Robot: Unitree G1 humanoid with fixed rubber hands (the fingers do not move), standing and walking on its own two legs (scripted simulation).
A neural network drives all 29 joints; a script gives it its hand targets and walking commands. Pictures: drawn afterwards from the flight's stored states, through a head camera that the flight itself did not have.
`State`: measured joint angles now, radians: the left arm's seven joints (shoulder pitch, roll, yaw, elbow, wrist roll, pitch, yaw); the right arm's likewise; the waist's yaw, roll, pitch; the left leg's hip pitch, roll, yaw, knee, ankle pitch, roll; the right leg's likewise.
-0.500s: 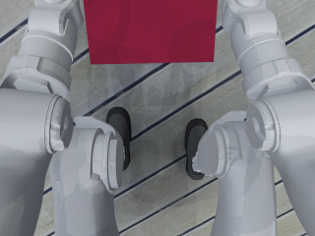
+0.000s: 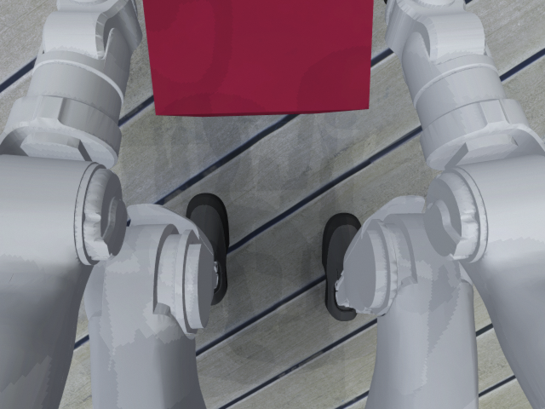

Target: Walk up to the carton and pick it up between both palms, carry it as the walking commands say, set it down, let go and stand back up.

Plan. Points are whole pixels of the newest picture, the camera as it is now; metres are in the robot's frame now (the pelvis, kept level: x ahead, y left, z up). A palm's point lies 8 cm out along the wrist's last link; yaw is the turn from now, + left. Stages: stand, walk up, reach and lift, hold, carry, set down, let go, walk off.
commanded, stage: reach and lift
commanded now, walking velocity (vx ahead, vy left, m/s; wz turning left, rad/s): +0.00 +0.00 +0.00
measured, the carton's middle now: (257, 18) +0.53 +0.06 -0.22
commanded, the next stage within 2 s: none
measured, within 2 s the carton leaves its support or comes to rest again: leaves its support in 0.06 s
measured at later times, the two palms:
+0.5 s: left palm out of the picture +0.54 +0.20 -0.11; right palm out of the picture +0.57 -0.08 -0.10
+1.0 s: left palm out of the picture +0.52 +0.20 -0.05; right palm out of the picture +0.56 -0.08 -0.04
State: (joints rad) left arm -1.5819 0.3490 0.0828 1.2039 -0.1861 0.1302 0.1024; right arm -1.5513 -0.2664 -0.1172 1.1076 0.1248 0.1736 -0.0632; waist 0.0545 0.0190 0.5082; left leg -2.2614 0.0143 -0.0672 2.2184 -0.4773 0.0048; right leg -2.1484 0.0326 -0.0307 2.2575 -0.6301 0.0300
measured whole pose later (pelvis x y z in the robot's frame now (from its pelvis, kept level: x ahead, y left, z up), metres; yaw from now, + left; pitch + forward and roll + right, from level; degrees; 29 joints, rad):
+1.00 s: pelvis -0.02 +0.00 +0.04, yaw +1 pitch +21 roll -2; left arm -1.41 0.24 0.22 0.76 -0.11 0.41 0.23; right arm -1.48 -0.21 -0.19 0.83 0.09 0.41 -0.17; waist 0.06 -0.02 0.52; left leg -2.02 -0.03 -0.07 2.11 -0.47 -0.03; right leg -1.94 0.06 0.00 2.17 -0.60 0.03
